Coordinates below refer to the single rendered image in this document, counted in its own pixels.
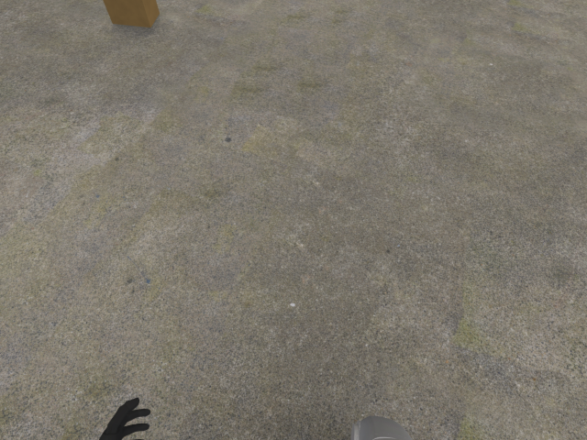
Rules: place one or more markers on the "robot left hand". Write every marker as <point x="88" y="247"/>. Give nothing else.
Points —
<point x="116" y="429"/>

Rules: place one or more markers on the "robot right thigh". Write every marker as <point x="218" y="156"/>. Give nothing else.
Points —
<point x="378" y="428"/>

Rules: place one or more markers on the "carton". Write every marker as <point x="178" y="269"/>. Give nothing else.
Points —
<point x="139" y="13"/>

